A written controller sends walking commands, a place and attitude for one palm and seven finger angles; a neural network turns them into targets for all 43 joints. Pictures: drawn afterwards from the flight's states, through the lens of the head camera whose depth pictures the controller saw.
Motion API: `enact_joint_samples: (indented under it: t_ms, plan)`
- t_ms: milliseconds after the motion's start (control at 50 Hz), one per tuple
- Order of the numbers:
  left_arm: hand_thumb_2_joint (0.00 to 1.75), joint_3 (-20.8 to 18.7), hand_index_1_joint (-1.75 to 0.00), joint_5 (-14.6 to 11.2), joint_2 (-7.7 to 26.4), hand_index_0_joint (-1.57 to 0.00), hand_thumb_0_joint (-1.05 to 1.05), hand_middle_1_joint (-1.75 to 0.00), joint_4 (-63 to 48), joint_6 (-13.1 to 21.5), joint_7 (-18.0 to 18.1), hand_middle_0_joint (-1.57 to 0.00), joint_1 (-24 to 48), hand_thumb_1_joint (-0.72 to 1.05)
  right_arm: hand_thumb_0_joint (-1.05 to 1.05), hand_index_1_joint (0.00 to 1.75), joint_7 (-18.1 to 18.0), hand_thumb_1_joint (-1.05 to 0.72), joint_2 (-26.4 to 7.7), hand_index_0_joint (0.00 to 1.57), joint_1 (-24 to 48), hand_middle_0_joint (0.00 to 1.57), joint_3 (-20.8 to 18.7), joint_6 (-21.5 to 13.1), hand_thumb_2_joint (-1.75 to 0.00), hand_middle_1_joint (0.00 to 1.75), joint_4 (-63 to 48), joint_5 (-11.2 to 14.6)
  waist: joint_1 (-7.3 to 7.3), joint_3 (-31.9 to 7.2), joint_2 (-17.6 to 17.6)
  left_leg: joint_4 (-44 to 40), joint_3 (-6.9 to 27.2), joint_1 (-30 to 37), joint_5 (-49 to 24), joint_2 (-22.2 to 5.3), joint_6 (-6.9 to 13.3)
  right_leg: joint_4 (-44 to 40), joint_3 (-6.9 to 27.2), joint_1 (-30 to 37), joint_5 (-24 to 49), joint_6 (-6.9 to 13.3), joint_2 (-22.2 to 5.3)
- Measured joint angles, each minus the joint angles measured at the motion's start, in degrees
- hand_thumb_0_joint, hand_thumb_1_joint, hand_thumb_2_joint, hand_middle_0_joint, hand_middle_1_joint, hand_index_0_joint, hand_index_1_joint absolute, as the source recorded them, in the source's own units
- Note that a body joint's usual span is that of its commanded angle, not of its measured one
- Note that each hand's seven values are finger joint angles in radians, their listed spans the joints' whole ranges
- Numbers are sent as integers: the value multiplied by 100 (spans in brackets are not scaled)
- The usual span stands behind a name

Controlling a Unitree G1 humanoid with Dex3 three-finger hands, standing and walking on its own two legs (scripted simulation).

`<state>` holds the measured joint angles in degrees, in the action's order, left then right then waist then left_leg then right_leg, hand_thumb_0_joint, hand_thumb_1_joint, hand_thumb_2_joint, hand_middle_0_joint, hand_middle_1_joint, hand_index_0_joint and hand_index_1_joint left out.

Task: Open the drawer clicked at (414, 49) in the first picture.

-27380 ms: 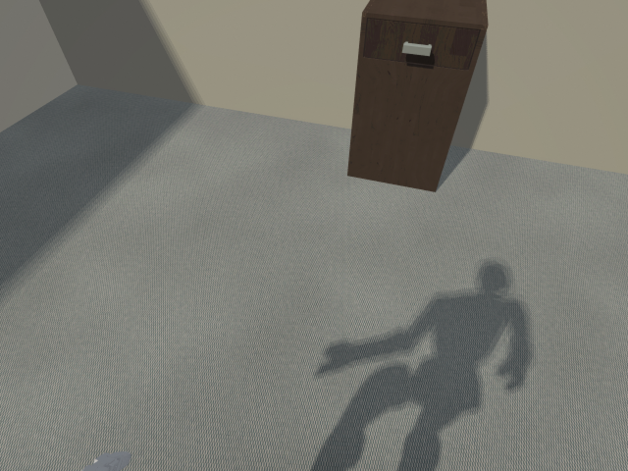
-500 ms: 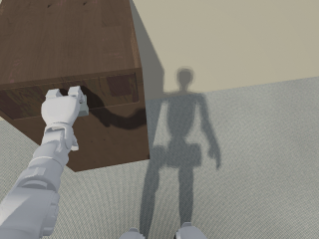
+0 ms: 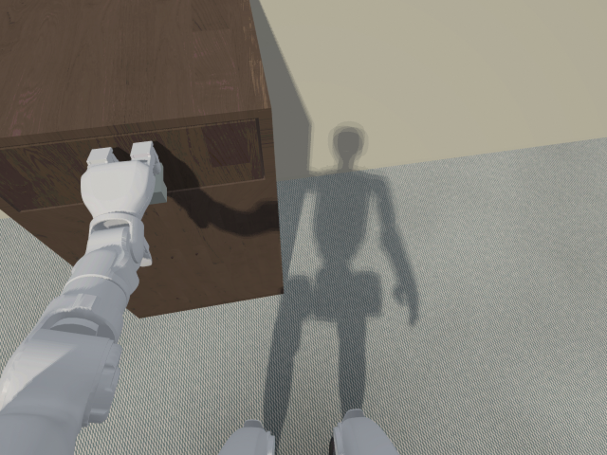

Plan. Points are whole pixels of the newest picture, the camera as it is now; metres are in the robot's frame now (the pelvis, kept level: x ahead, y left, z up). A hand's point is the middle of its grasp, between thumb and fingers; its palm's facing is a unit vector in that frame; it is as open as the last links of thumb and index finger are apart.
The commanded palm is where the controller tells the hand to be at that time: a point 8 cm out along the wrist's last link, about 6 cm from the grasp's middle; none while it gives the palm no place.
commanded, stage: lower the fingers behind the handle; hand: left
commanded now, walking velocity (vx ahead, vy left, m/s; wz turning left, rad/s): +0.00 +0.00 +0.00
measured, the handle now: (129, 183) +0.51 +0.27 -0.01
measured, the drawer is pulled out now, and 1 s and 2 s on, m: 0.00 0.00 0.00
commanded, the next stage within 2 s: lift the fingers back up to retry in 0.36 s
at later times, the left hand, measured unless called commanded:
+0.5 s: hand (135, 208) +0.46 +0.25 +0.00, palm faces -0.01 +0.00 -1.00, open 13.9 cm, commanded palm +0.44 +0.24 +0.03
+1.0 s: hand (122, 190) +0.47 +0.25 +0.03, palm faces -0.04 -0.04 -1.00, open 13.7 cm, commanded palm +0.45 +0.24 +0.10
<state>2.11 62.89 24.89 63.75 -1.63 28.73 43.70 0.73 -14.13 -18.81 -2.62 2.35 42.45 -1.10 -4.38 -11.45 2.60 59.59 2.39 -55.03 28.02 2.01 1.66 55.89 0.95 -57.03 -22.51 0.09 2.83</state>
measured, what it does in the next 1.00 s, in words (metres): stands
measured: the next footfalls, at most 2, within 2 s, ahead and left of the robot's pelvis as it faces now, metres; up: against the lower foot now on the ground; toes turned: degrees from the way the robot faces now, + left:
none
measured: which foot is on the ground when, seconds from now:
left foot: down 0.00-1.00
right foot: down 0.00-1.00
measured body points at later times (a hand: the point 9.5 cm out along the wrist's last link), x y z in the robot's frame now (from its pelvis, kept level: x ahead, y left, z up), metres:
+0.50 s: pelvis -0.01 -0.01 -0.01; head +0.10 -0.01 +0.43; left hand +0.45 +0.24 +0.05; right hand +0.02 -0.27 -0.14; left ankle -0.01 +0.10 -0.67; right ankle +0.03 -0.12 -0.67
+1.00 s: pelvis +0.02 +0.00 +0.03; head +0.12 +0.00 +0.47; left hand +0.46 +0.25 +0.09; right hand +0.05 -0.27 -0.10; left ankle -0.01 +0.10 -0.67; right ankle +0.03 -0.12 -0.67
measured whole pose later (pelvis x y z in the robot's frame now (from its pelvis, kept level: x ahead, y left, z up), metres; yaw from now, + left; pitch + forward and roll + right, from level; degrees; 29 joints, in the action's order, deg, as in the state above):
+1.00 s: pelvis +0.02 +0.00 +0.03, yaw +0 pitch +20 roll -2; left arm -0.4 61.0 26.6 56.2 1.4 22.4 37.5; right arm -1.1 -14.6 -19.6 -3.3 3.3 41.7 -0.1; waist -4.2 -9.3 3.2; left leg 49.9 2.2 -43.8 25.9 1.4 1.7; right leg 46.3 1.6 -45.9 -20.4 0.2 3.1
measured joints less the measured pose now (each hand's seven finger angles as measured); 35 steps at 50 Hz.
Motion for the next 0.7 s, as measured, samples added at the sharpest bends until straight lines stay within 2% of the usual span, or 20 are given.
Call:
enact_joint_samples:
  t_ms: [200,500,700]
  plan:
    - [30,-1,-133,-21,143,-27,0,-120,32,-31,-118,-32,191,-48,1,30,-56,-91,-31,20,6,20,56,-30,-90,30,-64,34,-77,47,-2,163,7,-226,-25,0,-18,158,-18,-224,29,10,2]
    - [30,-69,-131,-87,220,-26,0,-120,14,57,-243,-32,186,-48,1,30,-102,-91,-34,20,-41,20,79,-91,-90,30,-72,45,-86,44,9,190,18,-279,-35,-15,-45,196,-32,-284,38,34,17]
    - [30,-189,-126,-115,244,-29,0,-120,-162,88,-436,-32,-26,-48,1,30,-159,-91,-15,20,10,20,64,-45,-90,30,-80,67,-118,171,38,-146,14,97,-111,-37,-44,-137,-11,89,114,38,29]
